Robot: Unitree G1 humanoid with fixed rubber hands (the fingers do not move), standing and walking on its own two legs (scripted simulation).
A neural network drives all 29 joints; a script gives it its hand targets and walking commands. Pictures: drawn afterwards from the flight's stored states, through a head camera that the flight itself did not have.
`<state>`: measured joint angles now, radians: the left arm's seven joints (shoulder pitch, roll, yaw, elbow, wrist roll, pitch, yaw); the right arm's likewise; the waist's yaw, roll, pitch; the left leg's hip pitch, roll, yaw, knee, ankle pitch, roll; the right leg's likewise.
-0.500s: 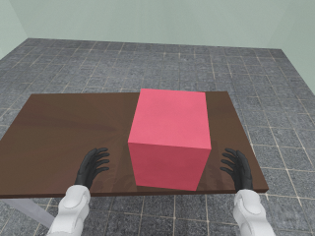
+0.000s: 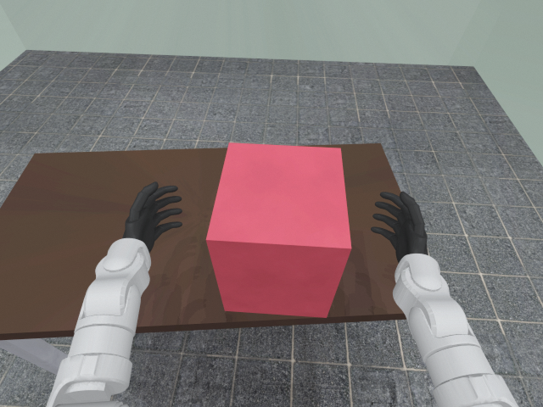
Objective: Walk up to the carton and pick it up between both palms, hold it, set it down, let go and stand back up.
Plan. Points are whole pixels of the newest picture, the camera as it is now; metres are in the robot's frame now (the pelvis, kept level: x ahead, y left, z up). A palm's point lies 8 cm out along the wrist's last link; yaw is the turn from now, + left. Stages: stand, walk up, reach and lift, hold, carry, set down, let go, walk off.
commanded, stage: reach and lift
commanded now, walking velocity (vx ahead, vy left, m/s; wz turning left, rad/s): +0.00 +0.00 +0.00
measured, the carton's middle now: (279, 233) +0.42 +0.03 -0.03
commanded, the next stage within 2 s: none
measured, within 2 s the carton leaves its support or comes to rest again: neither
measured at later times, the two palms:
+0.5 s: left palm (140, 177) +0.40 +0.24 +0.13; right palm (406, 192) +0.39 -0.16 +0.12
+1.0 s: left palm (157, 181) +0.43 +0.22 +0.10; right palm (394, 194) +0.41 -0.15 +0.09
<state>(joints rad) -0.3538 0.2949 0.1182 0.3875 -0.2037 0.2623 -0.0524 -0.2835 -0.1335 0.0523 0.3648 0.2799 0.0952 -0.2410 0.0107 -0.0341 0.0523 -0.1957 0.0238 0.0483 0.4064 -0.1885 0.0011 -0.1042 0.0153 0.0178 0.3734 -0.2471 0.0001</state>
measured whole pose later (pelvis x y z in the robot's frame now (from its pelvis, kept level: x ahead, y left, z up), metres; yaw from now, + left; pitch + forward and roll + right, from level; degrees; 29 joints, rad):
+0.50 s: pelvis +0.00 +0.01 +0.00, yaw +0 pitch +4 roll -1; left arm -0.71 0.37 0.09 0.62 -0.23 0.36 -0.01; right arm -0.65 -0.18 0.00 0.58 0.32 0.25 -0.23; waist -0.02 -0.02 -0.02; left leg -0.32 0.03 0.03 0.43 -0.18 0.01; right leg -0.20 0.02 0.01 0.35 -0.22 0.01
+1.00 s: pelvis +0.00 +0.00 +0.00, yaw +1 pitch +7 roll -2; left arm -0.83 0.33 0.09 0.99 -0.15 0.12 -0.03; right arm -0.75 -0.13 0.00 0.87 0.28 0.10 -0.23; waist -0.03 -0.03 -0.06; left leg -0.38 0.04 0.01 0.45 -0.19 0.00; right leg -0.25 0.03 -0.01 0.36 -0.23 0.00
